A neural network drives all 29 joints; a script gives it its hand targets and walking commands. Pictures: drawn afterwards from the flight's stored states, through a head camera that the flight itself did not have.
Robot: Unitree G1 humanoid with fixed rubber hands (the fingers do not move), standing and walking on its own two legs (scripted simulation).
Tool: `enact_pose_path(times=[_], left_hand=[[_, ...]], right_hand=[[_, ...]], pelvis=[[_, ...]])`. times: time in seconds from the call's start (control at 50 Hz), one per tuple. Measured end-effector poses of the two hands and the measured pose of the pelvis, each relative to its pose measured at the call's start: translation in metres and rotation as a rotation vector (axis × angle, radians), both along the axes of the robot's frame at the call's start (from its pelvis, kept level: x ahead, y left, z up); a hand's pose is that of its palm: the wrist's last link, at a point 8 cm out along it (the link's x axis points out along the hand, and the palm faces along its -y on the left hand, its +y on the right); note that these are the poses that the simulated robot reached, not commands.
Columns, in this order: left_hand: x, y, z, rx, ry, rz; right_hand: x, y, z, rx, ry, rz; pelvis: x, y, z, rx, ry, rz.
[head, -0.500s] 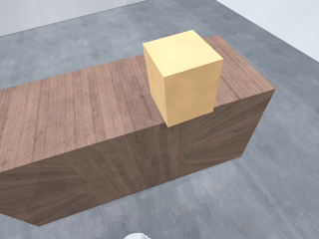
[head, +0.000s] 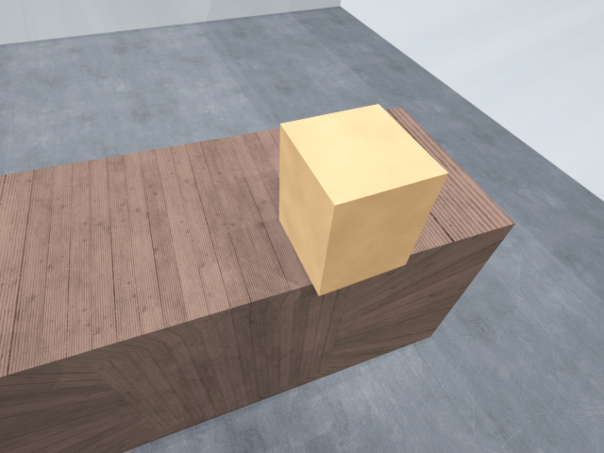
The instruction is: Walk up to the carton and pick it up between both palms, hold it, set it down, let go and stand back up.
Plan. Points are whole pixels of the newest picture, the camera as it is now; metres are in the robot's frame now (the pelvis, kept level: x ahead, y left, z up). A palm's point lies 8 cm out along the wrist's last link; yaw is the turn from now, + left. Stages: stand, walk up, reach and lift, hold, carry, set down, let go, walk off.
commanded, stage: walk up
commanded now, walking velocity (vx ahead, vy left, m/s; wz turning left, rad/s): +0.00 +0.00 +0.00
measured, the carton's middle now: (348, 200) +0.57 -0.08 -0.02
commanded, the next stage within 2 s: none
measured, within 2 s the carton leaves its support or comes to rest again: neither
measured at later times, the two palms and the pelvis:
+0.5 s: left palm out of the picture +0.04 +0.19 -0.13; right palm out of the picture +0.01 -0.24 -0.15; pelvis +0.03 -0.03 +0.01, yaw +0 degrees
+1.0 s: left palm out of the picture +0.03 +0.15 -0.14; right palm out of the picture +0.03 -0.25 -0.15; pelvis +0.05 -0.05 +0.00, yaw +0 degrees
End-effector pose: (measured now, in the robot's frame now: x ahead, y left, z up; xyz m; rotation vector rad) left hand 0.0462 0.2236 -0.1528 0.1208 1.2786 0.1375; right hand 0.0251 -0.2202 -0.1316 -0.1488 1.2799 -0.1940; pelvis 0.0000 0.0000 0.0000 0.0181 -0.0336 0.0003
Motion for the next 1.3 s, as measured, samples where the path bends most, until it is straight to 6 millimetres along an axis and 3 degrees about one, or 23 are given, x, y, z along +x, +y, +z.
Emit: enact_pose_path(times=[0.08,0.24,0.36,0.56,0.68,0.94,1.3], left_hand=[[0.024,-0.002,0.006,0.049,-0.027,-0.025],[0.028,-0.017,0.028,0.071,-0.019,-0.018],[0.021,-0.027,0.025,0.055,-0.010,0.017],[-0.016,-0.043,0.017,0.023,0.103,0.049],[-0.028,-0.056,0.014,-0.001,0.144,0.063],[-0.019,-0.069,0.013,0.002,0.152,0.072],[-0.007,-0.083,0.009,0.000,0.149,0.079]], right_hand=[[-0.013,-0.002,-0.021,0.051,0.063,-0.031],[-0.015,0.003,-0.027,0.126,0.104,-0.041],[-0.018,-0.005,-0.019,0.111,0.139,-0.019],[-0.018,-0.025,-0.014,0.074,0.182,-0.025],[-0.013,-0.027,-0.014,0.075,0.193,-0.023],[-0.002,-0.023,-0.018,0.100,0.207,-0.026],[0.009,-0.037,-0.020,0.091,0.225,-0.021]], pelvis=[[0.005,-0.006,-0.007,0.030,-0.003,-0.009],[0.017,-0.014,0.003,-0.005,-0.007,-0.007],[0.021,-0.025,0.007,-0.007,-0.005,-0.005],[0.030,-0.036,0.008,-0.012,0.004,-0.002],[0.036,-0.041,0.007,-0.015,0.011,0.002],[0.051,-0.050,0.005,-0.017,0.021,0.004],[0.067,-0.064,0.002,-0.019,0.020,0.007]])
